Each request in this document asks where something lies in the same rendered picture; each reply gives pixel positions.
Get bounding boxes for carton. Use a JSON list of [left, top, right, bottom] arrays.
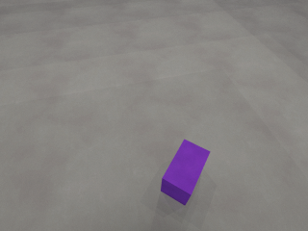
[[161, 140, 210, 205]]

